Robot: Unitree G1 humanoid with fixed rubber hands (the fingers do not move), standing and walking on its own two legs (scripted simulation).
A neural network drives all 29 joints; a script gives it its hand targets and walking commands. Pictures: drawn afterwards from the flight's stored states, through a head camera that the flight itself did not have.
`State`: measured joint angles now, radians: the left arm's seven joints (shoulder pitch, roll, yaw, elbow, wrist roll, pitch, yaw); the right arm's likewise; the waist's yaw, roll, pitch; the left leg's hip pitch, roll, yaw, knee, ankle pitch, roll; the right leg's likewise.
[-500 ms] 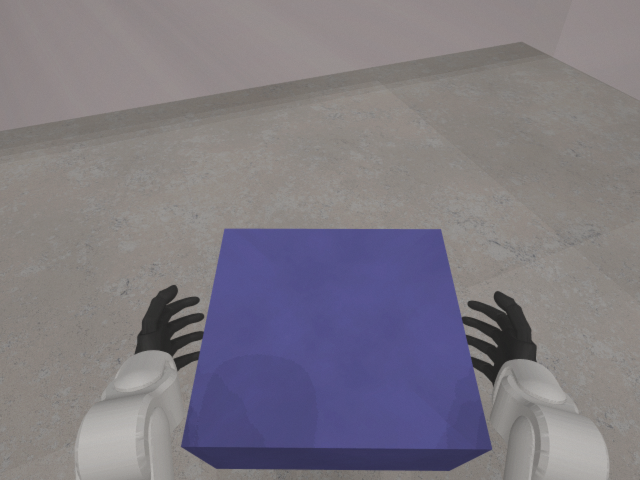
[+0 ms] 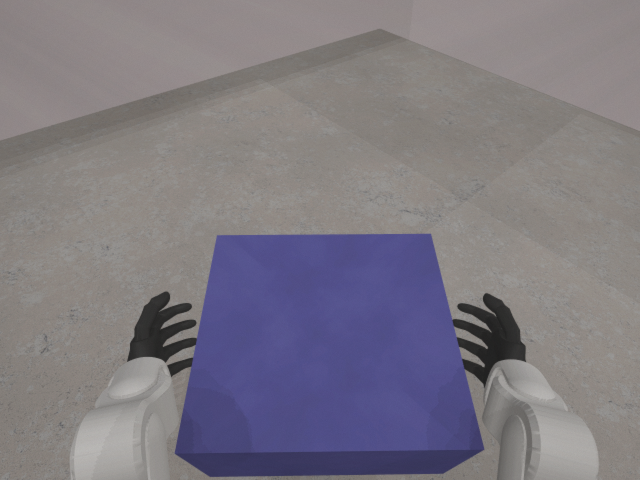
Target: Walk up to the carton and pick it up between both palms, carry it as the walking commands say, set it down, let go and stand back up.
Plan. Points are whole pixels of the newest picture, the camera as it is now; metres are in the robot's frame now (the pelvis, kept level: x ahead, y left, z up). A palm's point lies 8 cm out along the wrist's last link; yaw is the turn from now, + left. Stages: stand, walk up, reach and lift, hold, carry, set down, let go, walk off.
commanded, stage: carry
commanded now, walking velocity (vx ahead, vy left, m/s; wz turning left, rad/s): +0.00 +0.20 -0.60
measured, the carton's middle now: (325, 349) +0.30 +0.01 +0.01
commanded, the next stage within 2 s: none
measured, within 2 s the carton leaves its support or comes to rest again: neither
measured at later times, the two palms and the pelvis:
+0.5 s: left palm (164, 330) +0.27 +0.19 +0.09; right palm (513, 454) +0.17 -0.16 +0.10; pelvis -0.01 +0.09 +0.00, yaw -15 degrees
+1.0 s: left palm (92, 310) +0.29 +0.28 +0.09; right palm (409, 455) +0.16 -0.06 +0.09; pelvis +0.00 +0.19 +0.00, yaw -21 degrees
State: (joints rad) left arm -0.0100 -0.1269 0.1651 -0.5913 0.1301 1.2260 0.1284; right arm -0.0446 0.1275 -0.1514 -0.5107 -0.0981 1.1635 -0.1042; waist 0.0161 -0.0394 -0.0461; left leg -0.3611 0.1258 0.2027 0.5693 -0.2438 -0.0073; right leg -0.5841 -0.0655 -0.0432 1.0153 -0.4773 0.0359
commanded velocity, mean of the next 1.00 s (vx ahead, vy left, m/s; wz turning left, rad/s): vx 0.00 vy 0.20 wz -0.22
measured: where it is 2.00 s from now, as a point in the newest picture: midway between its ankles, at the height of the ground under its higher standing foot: outside the picture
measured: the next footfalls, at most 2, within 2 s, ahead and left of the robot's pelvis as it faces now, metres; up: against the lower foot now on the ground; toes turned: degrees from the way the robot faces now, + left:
right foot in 0.18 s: +0.04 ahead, -0.07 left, +0.00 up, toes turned -16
left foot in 0.52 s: +0.10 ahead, +0.23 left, +0.00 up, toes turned -23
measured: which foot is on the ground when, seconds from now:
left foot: down 0.00-0.18, up 0.20-0.50, down 0.52-1.00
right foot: up 0.00-0.16, down 0.18-0.52, up 0.54-0.70, down 0.72-1.00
